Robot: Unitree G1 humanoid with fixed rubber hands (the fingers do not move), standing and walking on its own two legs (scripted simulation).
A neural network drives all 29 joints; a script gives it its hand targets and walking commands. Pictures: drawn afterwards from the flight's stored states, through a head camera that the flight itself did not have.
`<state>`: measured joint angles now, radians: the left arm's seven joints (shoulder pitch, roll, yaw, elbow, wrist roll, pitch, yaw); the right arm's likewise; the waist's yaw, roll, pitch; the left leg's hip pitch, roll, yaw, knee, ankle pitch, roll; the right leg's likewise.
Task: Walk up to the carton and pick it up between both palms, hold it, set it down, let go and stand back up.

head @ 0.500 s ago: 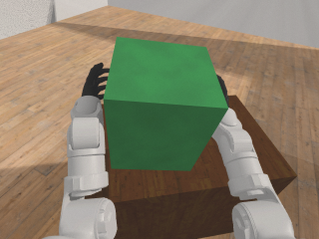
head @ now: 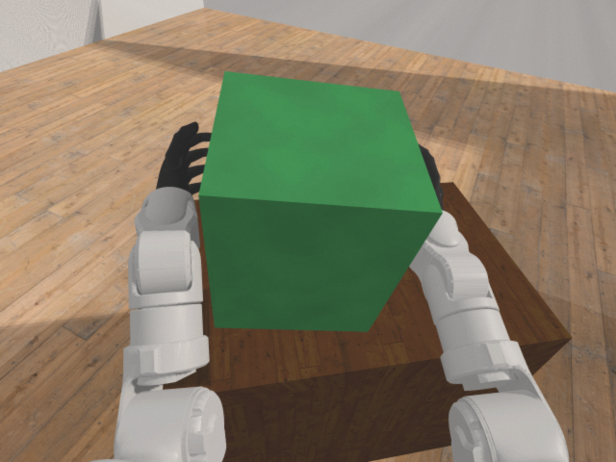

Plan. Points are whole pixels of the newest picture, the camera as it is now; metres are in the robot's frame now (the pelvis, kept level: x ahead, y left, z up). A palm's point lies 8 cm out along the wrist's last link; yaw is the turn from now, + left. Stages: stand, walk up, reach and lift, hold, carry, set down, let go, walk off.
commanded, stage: hold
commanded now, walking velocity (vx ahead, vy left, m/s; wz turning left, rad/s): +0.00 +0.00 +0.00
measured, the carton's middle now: (303, 214) +0.36 +0.00 +0.17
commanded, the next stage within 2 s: none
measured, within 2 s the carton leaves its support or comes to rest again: neither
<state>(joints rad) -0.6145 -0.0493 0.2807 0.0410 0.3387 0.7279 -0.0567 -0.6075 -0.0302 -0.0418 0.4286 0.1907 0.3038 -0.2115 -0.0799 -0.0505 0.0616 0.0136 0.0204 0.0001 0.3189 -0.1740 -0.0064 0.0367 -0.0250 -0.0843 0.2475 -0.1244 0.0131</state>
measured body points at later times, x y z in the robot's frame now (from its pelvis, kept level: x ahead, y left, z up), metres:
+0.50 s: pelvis +0.00 +0.00 +0.00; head -0.04 +0.02 +0.45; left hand +0.37 +0.15 +0.21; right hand +0.37 -0.15 +0.18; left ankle +0.01 +0.12 -0.75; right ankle +0.02 -0.13 -0.75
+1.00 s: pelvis +0.00 +0.00 +0.00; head -0.04 +0.02 +0.45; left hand +0.38 +0.15 +0.20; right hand +0.37 -0.15 +0.18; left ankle +0.01 +0.12 -0.75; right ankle +0.02 -0.13 -0.75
